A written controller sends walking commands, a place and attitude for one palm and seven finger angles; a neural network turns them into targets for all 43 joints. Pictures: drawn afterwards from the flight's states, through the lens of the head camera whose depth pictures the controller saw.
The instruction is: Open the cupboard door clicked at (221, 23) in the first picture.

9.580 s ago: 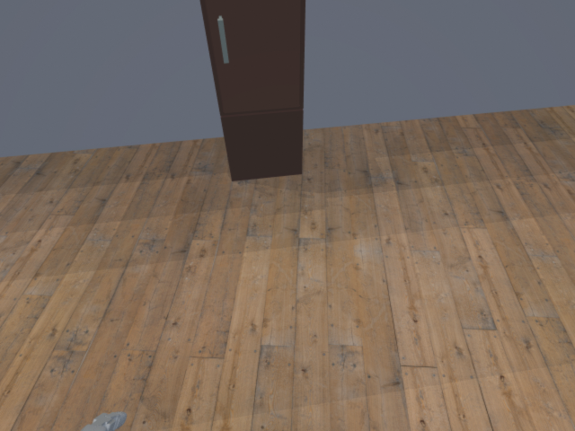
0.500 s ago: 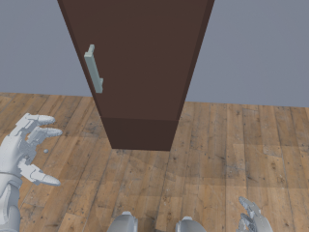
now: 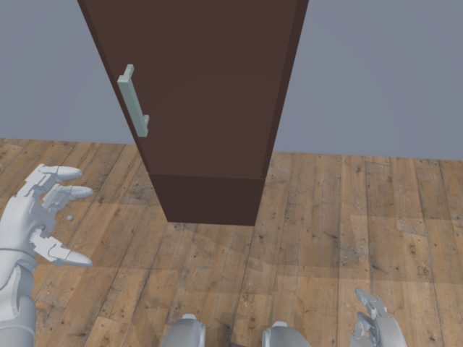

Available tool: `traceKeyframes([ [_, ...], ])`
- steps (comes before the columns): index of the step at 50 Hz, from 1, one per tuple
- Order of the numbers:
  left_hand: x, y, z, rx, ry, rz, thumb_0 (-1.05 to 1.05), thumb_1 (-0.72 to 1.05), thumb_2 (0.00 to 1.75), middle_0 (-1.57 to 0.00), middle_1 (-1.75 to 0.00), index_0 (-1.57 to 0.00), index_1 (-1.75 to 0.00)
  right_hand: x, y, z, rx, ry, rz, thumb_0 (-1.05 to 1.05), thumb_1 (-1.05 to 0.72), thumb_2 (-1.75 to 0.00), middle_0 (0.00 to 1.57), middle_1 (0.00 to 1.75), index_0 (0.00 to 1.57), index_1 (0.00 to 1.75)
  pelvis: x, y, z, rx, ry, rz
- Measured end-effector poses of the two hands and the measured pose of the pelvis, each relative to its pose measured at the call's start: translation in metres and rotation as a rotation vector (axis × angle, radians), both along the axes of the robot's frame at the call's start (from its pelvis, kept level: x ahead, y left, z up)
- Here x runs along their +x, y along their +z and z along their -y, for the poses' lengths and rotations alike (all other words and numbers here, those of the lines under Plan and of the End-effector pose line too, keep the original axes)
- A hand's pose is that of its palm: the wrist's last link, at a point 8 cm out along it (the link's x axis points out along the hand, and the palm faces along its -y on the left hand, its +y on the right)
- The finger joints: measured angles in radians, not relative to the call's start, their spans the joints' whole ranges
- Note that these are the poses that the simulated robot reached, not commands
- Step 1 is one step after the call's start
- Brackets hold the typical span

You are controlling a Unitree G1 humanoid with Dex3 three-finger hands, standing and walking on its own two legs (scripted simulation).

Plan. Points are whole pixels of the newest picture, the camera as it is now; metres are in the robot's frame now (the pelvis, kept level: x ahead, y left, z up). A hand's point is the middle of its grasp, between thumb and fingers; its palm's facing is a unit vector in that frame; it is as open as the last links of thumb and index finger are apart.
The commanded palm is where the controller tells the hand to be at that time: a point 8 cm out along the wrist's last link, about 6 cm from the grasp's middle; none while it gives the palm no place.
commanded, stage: move the hooked fingers beside the handle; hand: left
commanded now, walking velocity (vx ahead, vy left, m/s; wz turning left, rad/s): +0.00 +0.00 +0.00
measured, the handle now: (136, 102) +0.57 +0.24 +0.04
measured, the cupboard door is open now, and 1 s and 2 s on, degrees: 0 0 0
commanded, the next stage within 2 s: none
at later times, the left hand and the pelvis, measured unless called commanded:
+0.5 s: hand (82, 172) +0.39 +0.29 +0.04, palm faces +0.00 -1.00 -0.02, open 14.0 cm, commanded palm +0.37 +0.34 +0.05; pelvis +0.00 +0.02 -0.01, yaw -2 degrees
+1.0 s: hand (95, 142) +0.46 +0.29 +0.04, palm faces +0.02 -1.00 -0.02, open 14.0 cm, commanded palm +0.45 +0.34 +0.04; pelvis +0.00 +0.03 -0.01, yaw -3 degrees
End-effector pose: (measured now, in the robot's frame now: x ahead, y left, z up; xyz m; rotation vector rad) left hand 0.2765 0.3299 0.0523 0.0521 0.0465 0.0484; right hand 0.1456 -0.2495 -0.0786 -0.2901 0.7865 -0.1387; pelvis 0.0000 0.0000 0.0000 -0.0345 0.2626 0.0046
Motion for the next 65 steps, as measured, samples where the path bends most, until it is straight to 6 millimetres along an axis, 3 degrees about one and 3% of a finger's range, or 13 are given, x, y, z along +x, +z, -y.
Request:
traceKeyframes([
  [16,0.064,-0.003,-0.015,-0.032,-0.033,-0.012,-0.01,-0.50,0.30,-0.30,-1.20,-0.30,-1.20,-0.040,-0.010,0.008,-0.038,-0.081,-0.135,0.01,-0.90,-0.90,0.20,0.30,0.21,0.30,0.001,-0.004,-0.009,-0.007,-0.020,-0.047],
  [24,0.088,-0.007,-0.015,-0.027,-0.049,0.018,-0.01,-0.50,0.30,-0.30,-1.20,-0.30,-1.20,-0.062,-0.014,0.001,-0.049,-0.111,-0.223,0.01,-0.90,-0.90,0.20,0.30,0.21,0.30,0.001,-0.006,-0.019,-0.014,-0.027,-0.068],
  [36,0.122,-0.007,-0.016,-0.032,-0.045,0.009,-0.01,-0.50,0.30,-0.30,-1.20,-0.30,-1.20,-0.078,-0.017,-0.014,-0.046,-0.127,-0.298,0.01,-0.90,-0.90,0.21,0.30,0.21,0.30,0.000,-0.006,-0.031,-0.025,-0.027,-0.086],
  [65,0.204,-0.010,-0.017,-0.035,-0.040,-0.004,-0.01,-0.50,0.30,-0.30,-1.20,-0.30,-1.20,-0.146,-0.029,0.000,-0.095,-0.231,-0.562,0.01,-0.90,-0.90,0.21,0.30,0.21,0.30,-0.003,-0.023,-0.026,-0.042,-0.039,-0.183],
])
